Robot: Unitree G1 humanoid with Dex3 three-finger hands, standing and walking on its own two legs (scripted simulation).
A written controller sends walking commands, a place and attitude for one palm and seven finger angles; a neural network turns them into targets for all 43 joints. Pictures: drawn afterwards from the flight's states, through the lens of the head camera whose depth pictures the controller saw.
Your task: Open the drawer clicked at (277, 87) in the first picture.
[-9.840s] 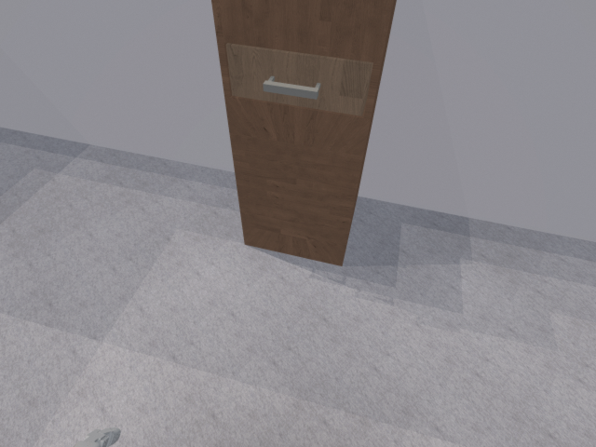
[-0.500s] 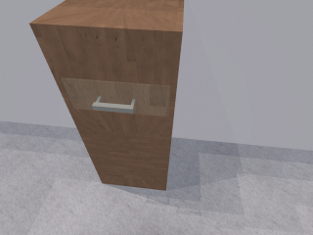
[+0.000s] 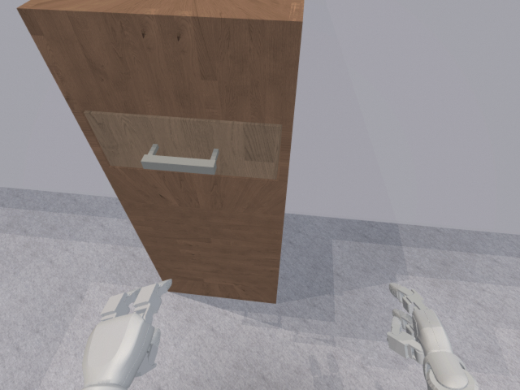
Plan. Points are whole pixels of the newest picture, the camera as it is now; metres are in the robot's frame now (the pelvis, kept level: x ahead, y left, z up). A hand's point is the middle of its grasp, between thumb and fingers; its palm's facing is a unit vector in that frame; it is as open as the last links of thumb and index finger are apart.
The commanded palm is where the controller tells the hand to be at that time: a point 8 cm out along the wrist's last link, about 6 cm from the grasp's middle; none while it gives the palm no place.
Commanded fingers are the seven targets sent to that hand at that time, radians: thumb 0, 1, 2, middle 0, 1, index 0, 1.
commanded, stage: raise the hand with hooked fingers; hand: left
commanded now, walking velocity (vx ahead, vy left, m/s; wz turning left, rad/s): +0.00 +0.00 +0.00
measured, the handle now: (182, 157) +0.53 +0.22 +0.04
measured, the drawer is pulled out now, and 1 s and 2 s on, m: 0.00 0.00 0.00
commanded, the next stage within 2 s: move the hooked fingers above the handle in 1.50 s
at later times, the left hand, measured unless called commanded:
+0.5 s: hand (120, 289) +0.24 +0.23 +0.04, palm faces -0.03 -0.09 -1.00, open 11.4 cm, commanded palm +0.22 +0.23 +0.11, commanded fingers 0.00 -0.17 0.44 -0.28 -0.99 -0.28 -0.99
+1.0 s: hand (87, 213) +0.30 +0.27 +0.14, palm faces +0.10 -0.05 -0.99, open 13.7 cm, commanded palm +0.27 +0.27 +0.19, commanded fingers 0.00 -0.50 0.30 -0.30 -1.20 -0.30 -1.20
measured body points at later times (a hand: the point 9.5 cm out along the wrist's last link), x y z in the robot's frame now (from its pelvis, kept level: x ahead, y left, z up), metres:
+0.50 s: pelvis +0.04 -0.02 +0.00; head +0.09 -0.05 +0.45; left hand +0.23 +0.23 +0.10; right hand +0.24 -0.22 -0.11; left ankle -0.02 +0.10 -0.71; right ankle +0.04 -0.11 -0.71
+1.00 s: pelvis +0.02 +0.01 +0.02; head +0.04 -0.02 +0.47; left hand +0.29 +0.27 +0.19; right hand +0.26 -0.17 -0.07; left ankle -0.02 +0.10 -0.71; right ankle +0.04 -0.11 -0.71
